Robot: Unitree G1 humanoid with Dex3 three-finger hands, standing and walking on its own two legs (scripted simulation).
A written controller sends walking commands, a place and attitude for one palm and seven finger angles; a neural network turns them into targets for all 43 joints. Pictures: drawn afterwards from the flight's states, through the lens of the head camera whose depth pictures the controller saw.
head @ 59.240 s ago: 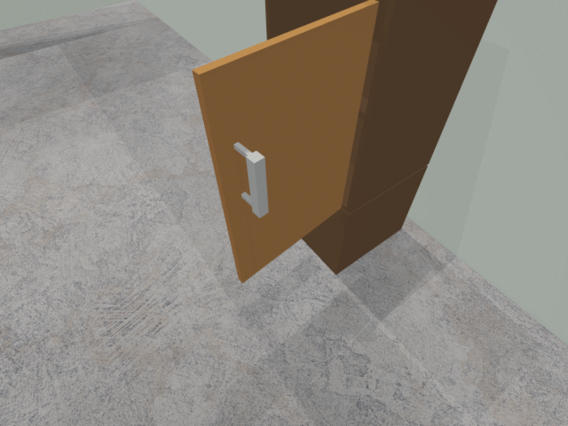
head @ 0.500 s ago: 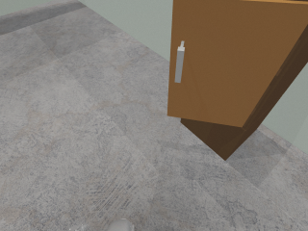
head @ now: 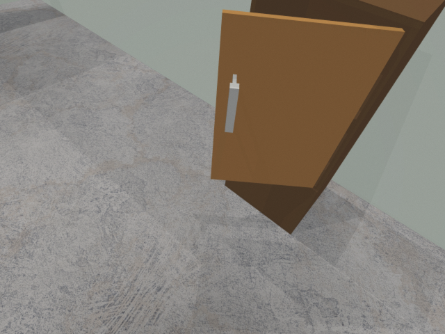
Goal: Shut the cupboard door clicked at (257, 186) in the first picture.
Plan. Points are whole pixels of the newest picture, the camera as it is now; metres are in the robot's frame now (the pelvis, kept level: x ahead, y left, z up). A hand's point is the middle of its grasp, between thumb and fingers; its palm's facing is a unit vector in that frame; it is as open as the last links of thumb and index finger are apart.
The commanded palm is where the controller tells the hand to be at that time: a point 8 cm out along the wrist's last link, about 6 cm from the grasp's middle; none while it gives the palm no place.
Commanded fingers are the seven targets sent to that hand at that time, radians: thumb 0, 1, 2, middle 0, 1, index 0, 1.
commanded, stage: take the last steps up to it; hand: left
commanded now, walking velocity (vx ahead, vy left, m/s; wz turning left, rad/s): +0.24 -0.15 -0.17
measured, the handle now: (231, 104) +0.65 +0.01 +0.03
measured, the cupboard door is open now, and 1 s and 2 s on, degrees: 38 38 38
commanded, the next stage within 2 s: come to a stop and stand still in 0.48 s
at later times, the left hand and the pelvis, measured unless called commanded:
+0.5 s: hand out of the picture +0.13 +0.08 -0.19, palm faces -0.03 -0.99 -0.16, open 7.3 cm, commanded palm none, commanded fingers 0.00 0.90 0.90 -0.20 -0.30 -0.20 -0.30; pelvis +0.11 -0.10 -0.01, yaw -2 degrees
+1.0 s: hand (202, 296) +0.23 +0.05 -0.18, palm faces +0.00 -0.97 -0.24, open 7.3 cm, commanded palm none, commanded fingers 0.00 0.90 0.90 -0.20 -0.30 -0.20 -0.30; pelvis +0.18 -0.14 -0.01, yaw -1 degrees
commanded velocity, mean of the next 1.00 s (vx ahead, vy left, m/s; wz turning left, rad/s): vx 0.02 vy -0.01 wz -0.02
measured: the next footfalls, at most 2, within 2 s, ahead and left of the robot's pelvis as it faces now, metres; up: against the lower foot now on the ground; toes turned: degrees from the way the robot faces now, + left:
right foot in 0.20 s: +0.08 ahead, -0.18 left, +0.00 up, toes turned -7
left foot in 0.56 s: +0.22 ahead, +0.00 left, +0.00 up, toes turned +6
